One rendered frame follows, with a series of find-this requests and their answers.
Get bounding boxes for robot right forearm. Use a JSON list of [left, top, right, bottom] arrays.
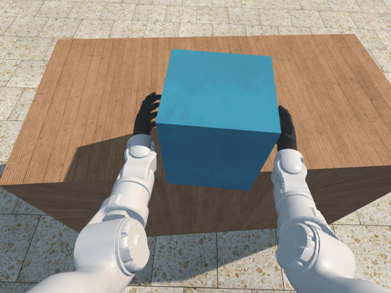
[[271, 149, 341, 241]]

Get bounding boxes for left robot hand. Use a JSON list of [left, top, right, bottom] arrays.
[[133, 92, 161, 136]]

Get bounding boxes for right robot hand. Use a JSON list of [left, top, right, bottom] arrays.
[[276, 105, 297, 152]]

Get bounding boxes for pedestal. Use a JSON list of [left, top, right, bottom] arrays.
[[0, 34, 391, 237]]

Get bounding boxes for robot right upper arm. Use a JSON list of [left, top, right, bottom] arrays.
[[276, 223, 391, 293]]

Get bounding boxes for carton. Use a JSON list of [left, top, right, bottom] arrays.
[[155, 49, 281, 190]]

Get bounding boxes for robot left upper arm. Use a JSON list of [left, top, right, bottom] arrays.
[[25, 217, 150, 293]]

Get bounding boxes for robot left forearm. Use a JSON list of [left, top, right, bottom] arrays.
[[73, 134, 158, 263]]

